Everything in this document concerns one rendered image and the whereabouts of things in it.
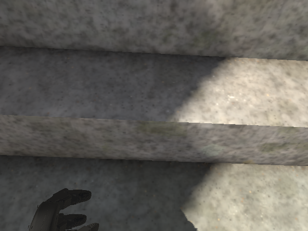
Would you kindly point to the robot left hand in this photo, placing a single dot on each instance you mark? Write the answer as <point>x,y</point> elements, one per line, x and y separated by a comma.
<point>48,217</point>

